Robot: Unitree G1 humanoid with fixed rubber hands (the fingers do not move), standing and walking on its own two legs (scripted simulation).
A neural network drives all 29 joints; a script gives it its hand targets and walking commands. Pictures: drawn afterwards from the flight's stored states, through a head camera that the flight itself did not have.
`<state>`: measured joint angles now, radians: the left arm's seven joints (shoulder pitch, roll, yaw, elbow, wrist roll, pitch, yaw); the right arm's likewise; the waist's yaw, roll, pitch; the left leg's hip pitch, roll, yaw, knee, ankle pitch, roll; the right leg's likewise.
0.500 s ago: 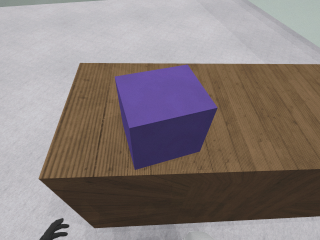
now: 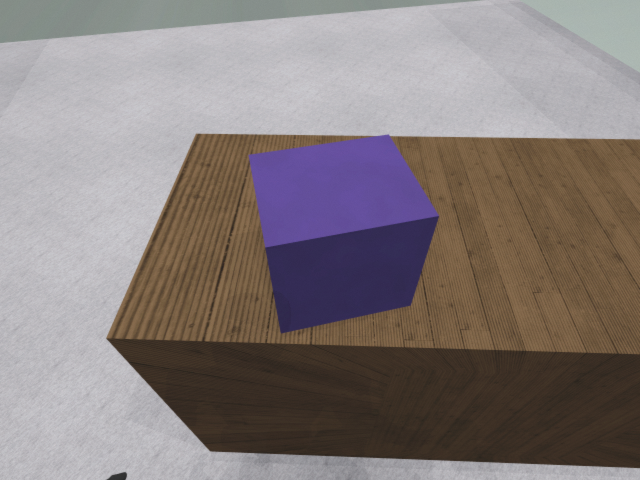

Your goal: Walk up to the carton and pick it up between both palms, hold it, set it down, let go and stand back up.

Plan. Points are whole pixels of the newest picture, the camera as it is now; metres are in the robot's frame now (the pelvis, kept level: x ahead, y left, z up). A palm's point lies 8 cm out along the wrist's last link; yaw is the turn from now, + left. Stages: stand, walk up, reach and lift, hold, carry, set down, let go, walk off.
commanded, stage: walk up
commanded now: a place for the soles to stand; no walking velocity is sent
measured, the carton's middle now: (334, 234) +0.44 +0.01 +0.04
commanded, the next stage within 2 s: none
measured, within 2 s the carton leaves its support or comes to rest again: neither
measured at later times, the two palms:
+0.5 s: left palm out of the picture +0.11 +0.34 -0.10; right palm out of the picture +0.12 -0.28 -0.11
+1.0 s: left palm out of the picture +0.10 +0.31 -0.11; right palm out of the picture +0.09 -0.31 -0.11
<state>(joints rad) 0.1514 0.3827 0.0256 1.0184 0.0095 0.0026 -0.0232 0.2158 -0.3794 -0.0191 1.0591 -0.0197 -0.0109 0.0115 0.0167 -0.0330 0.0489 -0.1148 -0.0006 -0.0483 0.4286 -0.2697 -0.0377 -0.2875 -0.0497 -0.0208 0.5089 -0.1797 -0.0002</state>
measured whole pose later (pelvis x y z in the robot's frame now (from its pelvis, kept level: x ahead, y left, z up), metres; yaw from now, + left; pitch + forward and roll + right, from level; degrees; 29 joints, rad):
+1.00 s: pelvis +0.03 +0.00 +0.00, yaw +1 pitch -2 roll +0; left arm 0.11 0.36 0.03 1.09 0.01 0.00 -0.02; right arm 0.15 -0.39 -0.01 1.06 -0.02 -0.01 0.00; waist 0.00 -0.01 0.06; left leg -0.06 0.03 -0.06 0.39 -0.29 -0.04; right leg -0.20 -0.02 -0.02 0.42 -0.17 0.01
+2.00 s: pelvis +0.05 +0.06 +0.01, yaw +3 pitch -3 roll +0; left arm 0.16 0.41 0.03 1.00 -0.01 0.01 0.00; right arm 0.20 -0.36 -0.04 0.96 -0.03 0.01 0.02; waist -0.01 -0.02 0.09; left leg -0.14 0.00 0.01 0.43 -0.23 0.02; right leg -0.27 0.00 0.00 0.72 -0.47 -0.01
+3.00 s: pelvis +0.03 +0.05 -0.01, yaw -1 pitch +0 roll +0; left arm -0.03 0.33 0.03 0.53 0.04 0.47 0.03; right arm -0.04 -0.33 -0.14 0.90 -0.07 -0.08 0.11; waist -0.01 -0.02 0.18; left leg -0.32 0.06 0.04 0.62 -0.30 -0.02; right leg -0.34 0.01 -0.04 0.59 -0.24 -0.03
